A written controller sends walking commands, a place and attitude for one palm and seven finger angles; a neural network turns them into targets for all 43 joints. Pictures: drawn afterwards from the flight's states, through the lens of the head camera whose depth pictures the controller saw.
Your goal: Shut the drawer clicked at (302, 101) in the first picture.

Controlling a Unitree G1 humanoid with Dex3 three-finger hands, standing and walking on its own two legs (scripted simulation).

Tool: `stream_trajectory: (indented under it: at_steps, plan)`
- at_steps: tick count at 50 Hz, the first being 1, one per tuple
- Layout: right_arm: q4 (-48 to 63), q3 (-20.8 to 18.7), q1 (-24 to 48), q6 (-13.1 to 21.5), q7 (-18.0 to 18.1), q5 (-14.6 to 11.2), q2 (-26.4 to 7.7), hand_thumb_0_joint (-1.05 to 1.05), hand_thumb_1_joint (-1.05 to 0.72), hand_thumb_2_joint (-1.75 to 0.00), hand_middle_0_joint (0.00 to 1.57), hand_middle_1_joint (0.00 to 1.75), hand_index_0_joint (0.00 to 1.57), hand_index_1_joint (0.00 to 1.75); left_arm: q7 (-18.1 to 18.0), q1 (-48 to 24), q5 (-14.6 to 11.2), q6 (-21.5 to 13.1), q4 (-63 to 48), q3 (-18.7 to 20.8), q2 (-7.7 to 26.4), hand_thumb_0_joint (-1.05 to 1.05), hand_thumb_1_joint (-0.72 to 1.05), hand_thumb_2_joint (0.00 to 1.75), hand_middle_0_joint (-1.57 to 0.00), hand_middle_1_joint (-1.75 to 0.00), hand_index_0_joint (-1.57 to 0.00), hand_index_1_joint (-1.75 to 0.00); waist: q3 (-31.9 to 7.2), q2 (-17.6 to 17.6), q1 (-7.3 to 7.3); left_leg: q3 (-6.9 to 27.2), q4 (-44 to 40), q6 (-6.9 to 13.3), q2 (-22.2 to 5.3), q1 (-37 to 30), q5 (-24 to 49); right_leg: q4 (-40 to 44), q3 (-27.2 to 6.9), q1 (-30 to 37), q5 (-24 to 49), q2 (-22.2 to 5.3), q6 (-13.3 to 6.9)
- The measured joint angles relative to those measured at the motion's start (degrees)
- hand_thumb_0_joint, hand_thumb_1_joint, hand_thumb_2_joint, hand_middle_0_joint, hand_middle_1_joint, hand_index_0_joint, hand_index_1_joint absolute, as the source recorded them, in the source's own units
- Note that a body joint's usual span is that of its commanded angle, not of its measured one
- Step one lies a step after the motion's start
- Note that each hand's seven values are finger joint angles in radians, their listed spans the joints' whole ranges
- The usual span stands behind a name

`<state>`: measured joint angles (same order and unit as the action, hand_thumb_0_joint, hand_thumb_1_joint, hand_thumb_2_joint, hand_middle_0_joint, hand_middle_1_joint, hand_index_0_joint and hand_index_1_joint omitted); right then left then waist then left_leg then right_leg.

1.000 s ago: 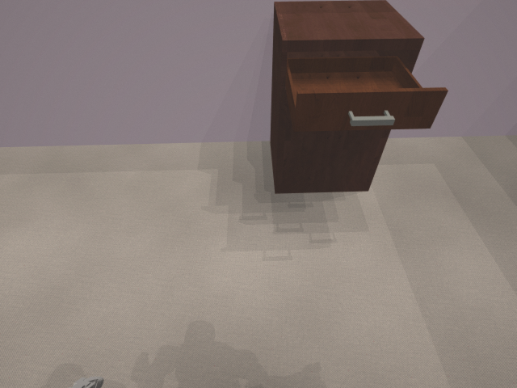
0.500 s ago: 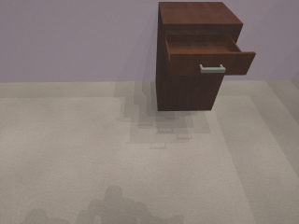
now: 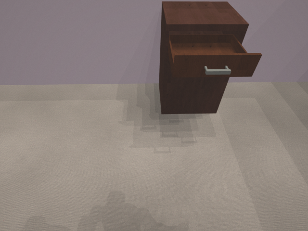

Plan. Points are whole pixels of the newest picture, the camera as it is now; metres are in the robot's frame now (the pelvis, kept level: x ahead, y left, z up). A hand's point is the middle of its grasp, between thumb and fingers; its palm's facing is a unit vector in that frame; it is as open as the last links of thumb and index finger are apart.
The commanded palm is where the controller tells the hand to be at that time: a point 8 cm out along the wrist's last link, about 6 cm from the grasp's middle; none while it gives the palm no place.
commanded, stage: look at it before walking up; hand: left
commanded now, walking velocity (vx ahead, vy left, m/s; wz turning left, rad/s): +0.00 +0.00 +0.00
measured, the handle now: (217, 69) +0.93 -0.29 -0.09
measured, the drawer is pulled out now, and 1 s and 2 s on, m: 0.29 0.29 0.29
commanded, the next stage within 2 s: walk to a spot facing it in 0.44 s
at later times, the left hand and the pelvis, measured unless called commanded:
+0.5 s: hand out of the picture +0.08 +0.25 -0.15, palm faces -0.01 -0.94 -0.34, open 7.4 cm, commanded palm none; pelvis +0.01 +0.00 +0.00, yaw +0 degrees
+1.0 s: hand out of the picture +0.06 +0.17 -0.18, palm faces -0.12 -0.95 -0.28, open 7.4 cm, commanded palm none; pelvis -0.01 -0.03 -0.03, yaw -11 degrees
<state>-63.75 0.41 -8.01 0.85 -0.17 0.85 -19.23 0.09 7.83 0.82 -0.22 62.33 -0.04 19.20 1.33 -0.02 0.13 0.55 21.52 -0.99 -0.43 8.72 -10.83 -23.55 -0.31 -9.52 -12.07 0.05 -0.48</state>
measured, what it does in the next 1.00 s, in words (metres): stands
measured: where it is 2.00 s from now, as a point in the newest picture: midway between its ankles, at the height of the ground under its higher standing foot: outside the picture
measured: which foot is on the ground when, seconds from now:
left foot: down 0.00-0.94, up 0.96-1.00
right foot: down 0.00-1.00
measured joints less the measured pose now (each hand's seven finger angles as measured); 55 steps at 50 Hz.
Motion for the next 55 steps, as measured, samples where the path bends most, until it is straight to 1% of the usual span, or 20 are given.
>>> stream_trajectory:
  at_steps: [29,34,41,42,44,45,46,47,48,49,50,52,55]
  plan:
    - [0.00,0.18,1.39,0.00,0.15,-0.11,-0.38,0.00,-0.91,-0.90,0.21,0.30,0.20,0.30,-0.05,0.16,0.01,-0.14,0.23,0.12,0.30,0.01,0.91,0.90,-0.20,-0.30,-0.20,-0.30,0.36,0.03,0.38,0.13,-1.66,-0.13,-0.17,-1.59,0.00,1.80,0.13,1.69,0.06,0.14,-0.08]
    - [1.40,-0.33,1.68,-0.30,0.72,0.00,0.09,0.00,-0.91,-0.90,0.21,0.30,0.20,0.30,-0.32,1.04,0.03,0.79,-0.97,0.81,-0.04,0.01,0.91,0.90,-0.20,-0.30,-0.20,-0.30,0.56,0.10,1.07,-1.54,0.37,-0.33,-0.87,-0.68,-1.18,-0.23,-1.50,0.02,-0.38,0.87,-0.19]
    - [6.38,-1.40,0.02,-1.50,1.20,0.12,3.75,0.00,-0.91,-0.90,0.20,0.30,0.20,0.30,-0.05,4.03,0.32,3.03,-4.76,1.69,-2.45,0.01,0.91,0.90,-0.20,-0.30,-0.20,-0.30,1.46,-0.97,1.08,-5.59,7.03,-0.54,-1.94,2.71,-4.79,-9.47,-5.36,-6.23,-3.53,2.24,-0.38]
    - [6.91,-1.53,-0.31,-1.62,1.16,0.15,4.30,0.00,-0.91,-0.90,0.20,0.30,0.20,0.30,0.11,4.35,0.33,3.21,-5.35,1.81,-2.83,0.01,0.91,0.90,-0.20,-0.30,-0.20,-0.30,1.80,-1.25,1.16,-6.25,8.06,-0.59,-2.03,3.12,-5.31,-11.62,-5.15,-7.46,-4.04,2.13,-0.32]
    - [7.64,-1.80,-0.81,-1.83,1.00,0.25,5.19,0.00,-0.91,-0.90,0.21,0.30,0.20,0.30,0.39,5.01,0.36,3.56,-6.44,2.15,-3.76,0.01,0.91,0.90,-0.20,-0.30,-0.20,-0.30,2.73,-1.49,1.57,-7.80,10.21,-0.81,-2.48,3.50,-6.49,-16.89,-2.96,-9.54,-7.74,1.31,0.26]
    - [7.89,-1.95,-1.05,-1.98,0.94,0.32,5.48,0.00,-0.91,-0.90,0.21,0.30,0.20,0.30,0.54,5.40,0.38,3.66,-6.90,2.34,-4.35,0.01,0.91,0.90,-0.20,-0.30,-0.20,-0.30,3.17,-1.26,1.75,-8.46,11.48,-1.05,-2.94,3.67,-7.22,-18.35,-1.62,-9.83,-9.21,0.86,0.45]
    - [8.12,-2.10,-1.34,-2.16,0.88,0.37,5.64,0.00,-0.91,-0.90,0.21,0.30,0.20,0.30,0.70,5.92,0.42,3.60,-7.40,2.47,-4.93,0.01,0.91,0.90,-0.20,-0.30,-0.20,-0.30,3.44,-0.84,1.92,-8.98,13.20,-1.41,-3.59,4.11,-8.15,-18.03,-0.40,-9.43,-8.93,0.49,0.52]
    - [8.28,-2.34,-1.58,-2.44,0.82,0.33,5.50,0.00,-0.91,-0.90,0.21,0.30,0.20,0.30,0.79,6.27,0.55,3.32,-7.75,2.58,-5.74,0.01,0.91,0.90,-0.20,-0.30,-0.20,-0.30,3.77,0.52,1.81,-8.72,15.82,-1.73,-4.95,5.15,-9.40,-17.82,0.58,-9.24,-8.39,1.39,-1.05]
    - [8.35,-2.63,-1.77,-2.88,0.82,0.22,5.56,0.00,-0.91,-0.90,0.21,0.30,0.20,0.30,0.74,6.60,0.76,2.87,-8.14,2.55,-6.36,0.01,0.91,0.90,-0.20,-0.30,-0.20,-0.30,3.87,1.30,1.43,-7.56,20.57,-1.92,-5.30,7.36,-12.46,-18.26,1.17,-9.68,-8.32,2.00,-2.50]
    - [8.27,-2.78,-1.90,-3.47,0.89,0.14,5.70,0.00,-0.91,-0.90,0.21,0.30,0.20,0.30,0.49,6.92,0.72,2.45,-8.50,2.52,-6.92,0.01,0.91,0.90,-0.20,-0.30,-0.20,-0.30,3.89,1.48,1.38,-5.58,26.13,-1.88,-4.51,9.86,-15.22,-18.21,1.35,-9.96,-8.20,2.24,-3.50]
    - [8.07,-2.93,-1.87,-3.99,0.93,0.04,5.81,0.00,-0.91,-0.90,0.21,0.30,0.20,0.30,0.21,7.25,0.63,2.19,-8.78,2.52,-7.49,0.01,0.91,0.90,-0.20,-0.30,-0.20,-0.30,3.96,1.53,1.56,-3.64,31.49,-1.74,-3.48,12.15,-16.18,-17.25,1.21,-9.83,-7.65,2.50,-4.10]
    - [7.93,-3.20,-1.57,-4.34,0.89,0.04,5.93,0.00,-0.91,-0.90,0.21,0.30,0.20,0.30,-0.15,7.88,0.43,2.15,-9.00,2.49,-8.47,0.01,0.91,0.90,-0.20,-0.30,-0.20,-0.30,4.15,1.55,1.90,-1.60,38.76,-1.76,-2.28,15.53,-14.30,-13.84,0.39,-9.02,-5.30,3.11,-4.52]
    - [8.45,-3.48,-1.11,-4.13,0.80,0.25,6.08,0.01,-0.91,-0.90,0.20,0.30,0.20,0.30,-0.22,8.95,0.19,2.10,-9.02,2.49,-9.25,0.01,0.91,0.90,-0.20,-0.30,-0.20,-0.30,3.82,1.09,1.94,-0.57,42.05,-2.38,-1.78,18.13,-10.43,-8.57,-1.49,-8.05,-1.74,3.86,-4.67]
